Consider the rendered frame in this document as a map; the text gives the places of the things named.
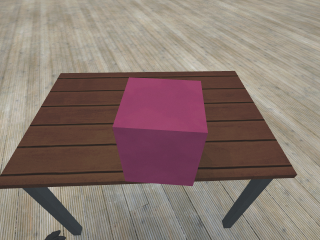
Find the table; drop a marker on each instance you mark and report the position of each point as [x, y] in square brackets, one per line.
[71, 141]

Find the robot left hand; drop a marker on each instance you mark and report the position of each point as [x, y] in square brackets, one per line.
[55, 236]

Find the carton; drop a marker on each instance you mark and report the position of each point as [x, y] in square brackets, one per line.
[160, 130]

